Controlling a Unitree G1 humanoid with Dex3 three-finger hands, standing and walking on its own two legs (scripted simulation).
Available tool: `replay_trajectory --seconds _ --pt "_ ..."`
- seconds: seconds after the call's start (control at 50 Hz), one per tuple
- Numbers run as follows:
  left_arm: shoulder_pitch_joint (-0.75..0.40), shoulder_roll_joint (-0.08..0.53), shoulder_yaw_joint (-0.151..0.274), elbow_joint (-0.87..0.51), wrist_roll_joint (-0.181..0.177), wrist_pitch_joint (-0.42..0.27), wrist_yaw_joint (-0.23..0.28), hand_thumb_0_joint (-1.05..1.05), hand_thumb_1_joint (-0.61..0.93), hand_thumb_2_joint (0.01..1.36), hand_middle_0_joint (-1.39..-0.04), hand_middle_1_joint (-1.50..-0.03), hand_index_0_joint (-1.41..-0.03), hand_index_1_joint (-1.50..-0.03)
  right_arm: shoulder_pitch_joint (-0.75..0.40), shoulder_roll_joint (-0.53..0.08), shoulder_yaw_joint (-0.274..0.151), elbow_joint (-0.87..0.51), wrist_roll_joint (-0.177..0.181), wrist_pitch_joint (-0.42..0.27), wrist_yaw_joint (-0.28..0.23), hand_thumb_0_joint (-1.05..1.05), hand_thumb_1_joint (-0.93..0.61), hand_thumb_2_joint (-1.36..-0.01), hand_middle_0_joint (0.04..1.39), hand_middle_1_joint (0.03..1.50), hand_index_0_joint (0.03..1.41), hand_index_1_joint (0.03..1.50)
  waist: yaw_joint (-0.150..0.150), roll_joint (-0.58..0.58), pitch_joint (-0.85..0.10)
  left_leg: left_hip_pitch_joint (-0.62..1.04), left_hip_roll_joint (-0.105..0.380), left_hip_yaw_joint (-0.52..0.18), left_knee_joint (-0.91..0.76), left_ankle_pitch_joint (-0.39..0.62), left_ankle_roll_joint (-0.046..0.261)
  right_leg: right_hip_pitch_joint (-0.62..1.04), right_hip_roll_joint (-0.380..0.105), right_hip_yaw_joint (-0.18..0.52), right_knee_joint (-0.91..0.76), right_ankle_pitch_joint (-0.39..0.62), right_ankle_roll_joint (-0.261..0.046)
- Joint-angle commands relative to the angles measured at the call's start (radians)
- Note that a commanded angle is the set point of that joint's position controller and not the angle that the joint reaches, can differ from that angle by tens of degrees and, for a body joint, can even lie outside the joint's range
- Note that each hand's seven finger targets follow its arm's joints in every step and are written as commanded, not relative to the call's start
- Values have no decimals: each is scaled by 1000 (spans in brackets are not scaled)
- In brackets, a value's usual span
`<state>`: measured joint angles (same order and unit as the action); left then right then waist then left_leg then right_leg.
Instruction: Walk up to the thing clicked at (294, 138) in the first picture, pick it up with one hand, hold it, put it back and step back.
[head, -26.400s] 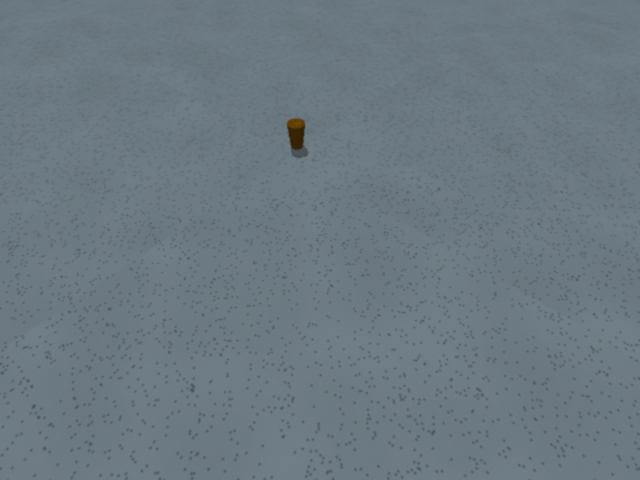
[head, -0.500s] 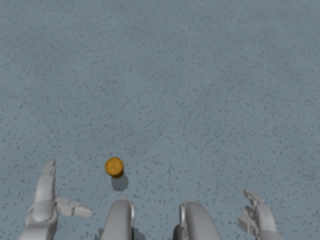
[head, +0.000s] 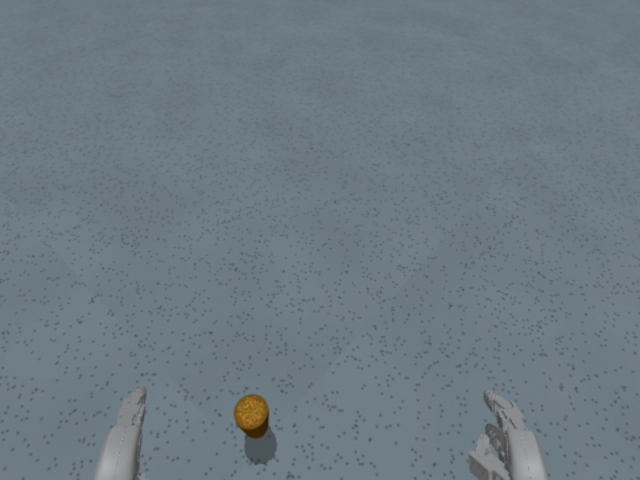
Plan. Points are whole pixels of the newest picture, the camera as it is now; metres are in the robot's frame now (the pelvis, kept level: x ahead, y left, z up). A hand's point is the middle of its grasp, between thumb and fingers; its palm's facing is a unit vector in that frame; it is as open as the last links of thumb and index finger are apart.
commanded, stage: home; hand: left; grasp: from the side
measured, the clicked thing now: (254, 419) +0.39 +0.18 -0.65
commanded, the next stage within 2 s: stand in 1.54 s
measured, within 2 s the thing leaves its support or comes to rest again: neither
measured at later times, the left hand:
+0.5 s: hand out of the picture +0.15 +0.17 -0.05, palm faces +0.11 -0.95 -0.29, open 17.5 cm
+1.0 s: hand out of the picture +0.15 +0.17 -0.05, palm faces +0.11 -0.95 -0.28, open 17.4 cm
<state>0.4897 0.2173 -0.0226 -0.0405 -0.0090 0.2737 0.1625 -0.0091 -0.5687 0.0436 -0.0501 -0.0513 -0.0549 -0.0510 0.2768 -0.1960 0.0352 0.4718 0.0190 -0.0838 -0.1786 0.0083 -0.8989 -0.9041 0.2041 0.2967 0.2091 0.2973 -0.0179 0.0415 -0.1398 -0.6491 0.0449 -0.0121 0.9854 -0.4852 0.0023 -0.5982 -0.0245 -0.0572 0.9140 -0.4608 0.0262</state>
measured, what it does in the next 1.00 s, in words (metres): stands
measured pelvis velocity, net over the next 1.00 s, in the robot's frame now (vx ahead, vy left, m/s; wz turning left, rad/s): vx -0.02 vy -0.01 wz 0.00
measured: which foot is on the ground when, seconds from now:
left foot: down 0.00-1.00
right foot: down 0.00-1.00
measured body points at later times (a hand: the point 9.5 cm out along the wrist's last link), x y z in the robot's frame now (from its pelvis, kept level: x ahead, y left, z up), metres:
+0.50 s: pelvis -0.02 -0.02 +0.00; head +0.00 -0.02 +0.45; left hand +0.14 +0.21 -0.03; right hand +0.14 -0.26 -0.07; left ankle +0.01 +0.11 -0.68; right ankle +0.00 -0.14 -0.68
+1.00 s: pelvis -0.02 -0.01 +0.00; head +0.00 -0.01 +0.45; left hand +0.14 +0.22 -0.03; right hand +0.15 -0.25 -0.06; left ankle +0.01 +0.11 -0.68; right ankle +0.00 -0.14 -0.68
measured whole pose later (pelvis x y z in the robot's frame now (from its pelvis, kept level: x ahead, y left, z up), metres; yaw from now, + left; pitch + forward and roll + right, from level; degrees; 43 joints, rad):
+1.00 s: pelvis -0.02 -0.01 +0.00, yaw +0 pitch +6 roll -2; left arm 0.47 0.21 -0.01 0.01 -0.01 0.24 0.13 -0.01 -0.54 0.06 -0.05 -0.06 -0.06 -0.06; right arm 0.28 -0.21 0.03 0.51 0.01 -0.14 -0.18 0.01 -0.90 -0.90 0.20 0.30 0.21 0.30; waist -0.02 0.03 -0.10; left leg -0.62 0.05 -0.02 0.95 -0.44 -0.01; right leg -0.58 -0.02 -0.06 0.90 -0.43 0.01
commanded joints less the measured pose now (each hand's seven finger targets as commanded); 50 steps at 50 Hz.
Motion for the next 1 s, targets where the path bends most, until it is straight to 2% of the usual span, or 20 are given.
replay_trajectory --seconds 0.0,0.18,0.22,0.26,0.28,0.3,0.32,0.4,0.44,0.46,0.5,0.58,0.62,0.72,0.78,0.84,0.86,0.9,0.94,0.98 --pt "-65 97 66 -197 7 -58 -2 0 -571 43 -47 -51 -46 -51 -49 -131 -60 -148 -8 -62 -10 0 -897 -901 201 301 200 301 -11 17 -65 108 -21 -12 -189 254 -6 48 49 -25 -126 201 -39" --pt "-71 92 64 -176 6 -62 -10 0 -565 47 -48 -52 -47 -52 -60 -129 -57 -142 -11 -79 -10 0 -898 -901 200 301 200 301 -11 11 -65 118 -32 2 -190 245 -4 74 44 -18 -156 207 -35" --pt "-47 93 70 -131 5 -59 -12 0 -576 41 -46 -51 -46 -51 -63 -131 -56 -136 -10 -80 -8 0 -898 -901 200 301 200 301 -13 -18 -26 94 -34 2 -197 194 1 55 43 -16 -172 165 -31" --pt "-53 98 73 -161 5 -63 -13 0 -561 49 -48 -53 -48 -53 -64 -127 -55 -142 -11 -83 -10 0 -898 -901 200 301 200 301 -6 5 -67 104 -38 9 -188 213 1 78 40 -11 -172 184 -32" --pt "-22 81 65 -106 7 -61 -16 0 -579 39 -46 -51 -46 -51 -59 -125 -53 -128 -11 -81 -9 0 -898 -901 200 301 200 301 -12 -27 -42 99 -34 8 -193 200 2 64 42 -11 -172 171 -31" --pt "-32 85 65 -106 4 -62 -18 0 -560 50 -48 -54 -48 -54 -62 -124 -51 -134 -10 -81 -8 0 -898 -901 200 301 200 301 -9 -24 -19 77 -38 9 -194 170 4 53 40 -9 -180 147 -29" --pt "-90 104 71 -205 2 -72 -15 0 -563 48 -48 -53 -48 -53 -71 -129 -56 -150 -9 -84 -10 0 -898 -901 200 301 200 301 -6 7 -61 100 -39 14 -190 194 2 71 36 -5 -179 172 -30" --pt "-66 99 75 -142 1 -72 -17 0 -554 54 -49 -55 -49 -55 -72 -127 -54 -139 -7 -89 -8 0 -898 -901 200 301 200 301 -6 -21 -13 74 -38 10 -202 129 6 47 38 -8 -190 108 -30" --pt "-58 106 79 -137 4 -72 -17 0 -549 57 -49 -56 -49 -56 -73 -134 -59 -144 -8 -91 -11 0 -898 -901 200 301 200 301 -8 -30 -45 83 -41 16 -193 132 9 56 33 4 -200 110 -26" --pt "-25 75 56 -91 4 -71 -21 0 -554 54 -49 -55 -48 -55 -68 -119 -47 -133 -8 -91 -8 0 -898 -901 200 301 200 301 -12 -49 -25 74 -40 13 -197 117 10 49 37 -1 -196 96 -26" --pt "-74 101 70 -166 3 -79 -18 0 -521 73 -52 -61 -52 -60 -73 -133 -57 -143 -9 -96 -9 0 -898 -901 200 301 200 301 -7 -13 -49 91 -39 14 -199 131 7 59 33 2 -190 110 -29" --pt "-43 84 60 -101 5 -78 -21 0 -548 57 -49 -56 -49 -56 -69 -121 -51 -125 -8 -101 -10 0 -899 -901 200 301 200 301 -9 -47 -13 72 -40 19 -194 102 10 41 31 10 -204 79 -25" --pt "-67 100 72 -149 5 -85 -19 0 -555 53 -49 -55 -48 -55 -63 -126 -55 -129 -10 -101 -11 0 -899 -901 200 301 200 301 -11 -26 -56 91 -39 16 -194 126 9 54 36 3 -192 105 -27" --pt "-54 95 73 -123 6 -82 -19 0 -569 45 -47 -53 -47 -53 -71 -133 -59 -130 -9 -109 -15 0 -899 -901 200 300 200 300 -11 -49 -35 85 -37 18 -191 136 11 49 36 3 -194 115 -26" --pt "-51 94 72 -124 4 -83 -23 0 -560 50 -48 -55 -48 -54 -72 -121 -51 -125 -9 -108 -13 0 -899 -901 200 300 200 300 -2 -28 -1 64 -41 21 -202 84 9 35 34 3 -204 61 -28" --pt "-69 104 78 -174 3 -87 -21 0 -548 57 -49 -57 -49 -57 -73 -132 -58 -134 -8 -113 -14 0 -899 -901 200 300 200 300 -3 -8 -43 91 -38 18 -200 127 6 55 36 1 -189 104 -31" --pt "-35 84 65 -116 6 -83 -24 0 -542 61 -50 -58 -50 -57 -61 -119 -50 -115 -9 -111 -13 0 -899 -901 200 300 200 300 -4 -13 -31 90 -38 18 -199 132 5 45 40 0 -182 110 -31" --pt "-79 101 72 -184 5 -88 -20 0 -569 45 -47 -53 -47 -53 -67 -136 -62 -128 -10 -113 -15 0 -899 -901 200 300 200 300 -6 16 -67 108 -33 9 -202 167 1 61 43 -8 -167 141 -35" --pt "-55 91 67 -137 6 -83 -21 0 -583 37 -46 -51 -46 -51 -66 -131 -58 -125 -10 -113 -15 0 -899 -901 200 300 200 300 -7 -17 -28 94 -33 12 -197 165 4 46 43 -9 -176 139 -32" --pt "-44 92 71 -148 5 -83 -21 0 -565 47 -48 -54 -47 -54 -60 -123 -55 -122 -12 -113 -14 0 -899 -901 200 300 200 300 -5 -12 -63 103 -34 11 -188 193 5 67 42 -7 -171 168 -32"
